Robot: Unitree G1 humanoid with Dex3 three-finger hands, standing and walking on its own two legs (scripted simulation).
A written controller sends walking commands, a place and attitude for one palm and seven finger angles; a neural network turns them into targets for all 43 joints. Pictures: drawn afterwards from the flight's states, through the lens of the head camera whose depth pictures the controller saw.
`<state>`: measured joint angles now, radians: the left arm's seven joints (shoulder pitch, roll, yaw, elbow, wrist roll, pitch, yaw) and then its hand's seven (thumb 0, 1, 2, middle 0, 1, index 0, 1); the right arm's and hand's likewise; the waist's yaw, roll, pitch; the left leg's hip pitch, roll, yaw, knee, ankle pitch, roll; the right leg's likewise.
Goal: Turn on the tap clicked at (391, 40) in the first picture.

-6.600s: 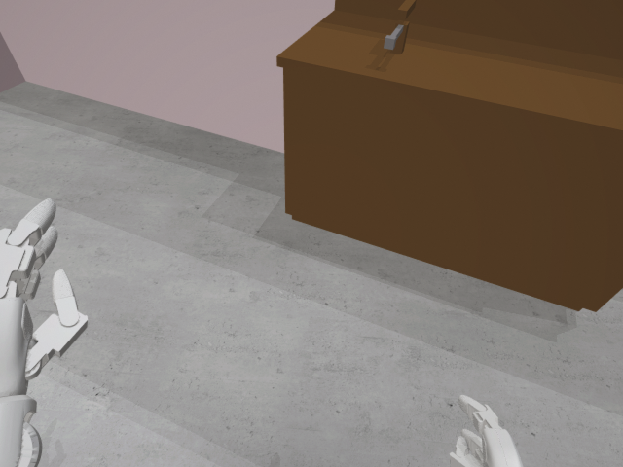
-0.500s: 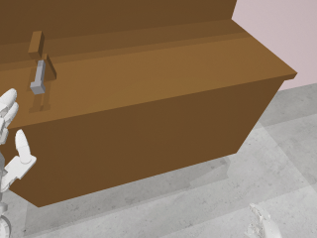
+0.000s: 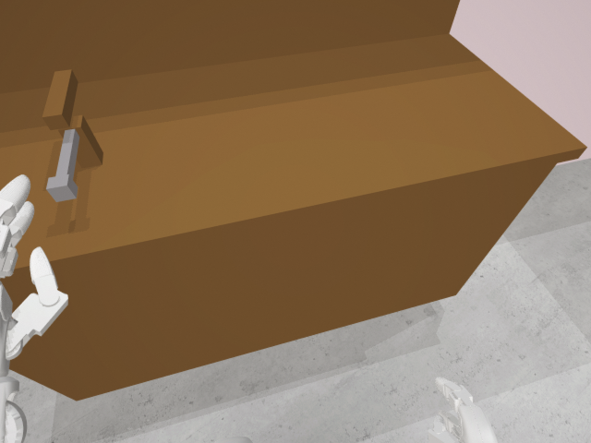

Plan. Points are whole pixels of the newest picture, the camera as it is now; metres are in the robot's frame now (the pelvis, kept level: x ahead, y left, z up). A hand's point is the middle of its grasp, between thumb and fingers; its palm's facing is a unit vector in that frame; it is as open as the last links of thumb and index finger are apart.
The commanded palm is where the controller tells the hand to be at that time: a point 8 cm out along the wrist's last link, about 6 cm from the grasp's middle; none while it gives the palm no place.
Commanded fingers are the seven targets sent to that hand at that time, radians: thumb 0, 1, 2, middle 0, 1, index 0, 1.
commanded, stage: come to a stop and stand still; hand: left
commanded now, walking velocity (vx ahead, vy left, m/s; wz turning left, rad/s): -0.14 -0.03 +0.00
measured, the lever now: (62, 188) +0.43 +0.37 +0.09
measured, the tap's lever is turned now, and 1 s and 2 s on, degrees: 0 0 0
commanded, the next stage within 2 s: look again from close up in 0.98 s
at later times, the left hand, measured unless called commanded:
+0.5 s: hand (61, 344) +0.18 +0.22 +0.17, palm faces +0.37 -0.85 -0.38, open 7.4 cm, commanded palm +0.13 +0.26 +0.18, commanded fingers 0.00 0.90 0.90 -0.20 -0.30 -0.20 -0.30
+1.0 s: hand (37, 351) +0.17 +0.24 +0.16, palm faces +0.37 -0.85 -0.37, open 7.4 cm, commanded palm +0.12 +0.28 +0.18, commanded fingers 0.00 0.90 0.90 -0.20 -0.30 -0.20 -0.30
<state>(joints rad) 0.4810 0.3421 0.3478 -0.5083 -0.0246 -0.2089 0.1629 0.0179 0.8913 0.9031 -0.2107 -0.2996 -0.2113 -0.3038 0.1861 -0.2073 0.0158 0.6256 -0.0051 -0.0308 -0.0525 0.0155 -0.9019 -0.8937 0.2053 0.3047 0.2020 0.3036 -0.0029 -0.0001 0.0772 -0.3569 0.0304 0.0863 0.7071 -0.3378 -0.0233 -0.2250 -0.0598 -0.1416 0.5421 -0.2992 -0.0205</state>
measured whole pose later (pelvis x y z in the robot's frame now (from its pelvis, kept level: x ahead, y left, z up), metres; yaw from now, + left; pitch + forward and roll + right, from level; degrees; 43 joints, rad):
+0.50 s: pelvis -0.04 -0.01 +0.00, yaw -2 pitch -2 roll -1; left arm 0.50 0.34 0.32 -0.51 -0.05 -0.14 0.15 0.02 0.89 0.90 -0.21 -0.30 -0.21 -0.30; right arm 0.22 -0.20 0.03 0.61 0.00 -0.05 -0.05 0.01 -0.90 -0.89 0.21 0.30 0.20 0.30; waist 0.01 0.04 0.04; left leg -0.33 0.06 0.04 0.59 -0.28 -0.01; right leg -0.24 0.02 -0.11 0.52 -0.24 -0.05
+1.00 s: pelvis -0.05 +0.01 +0.00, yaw -2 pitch -3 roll -2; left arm 0.46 0.35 0.31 -0.47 -0.02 -0.18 0.16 0.02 0.89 0.90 -0.21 -0.30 -0.21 -0.30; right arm 0.24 -0.19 0.03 0.63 -0.01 -0.08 -0.06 0.01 -0.90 -0.89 0.20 0.30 0.20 0.30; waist 0.01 0.02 0.05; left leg -0.32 0.04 0.04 0.51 -0.15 0.01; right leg -0.24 0.01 -0.10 0.47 -0.20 -0.02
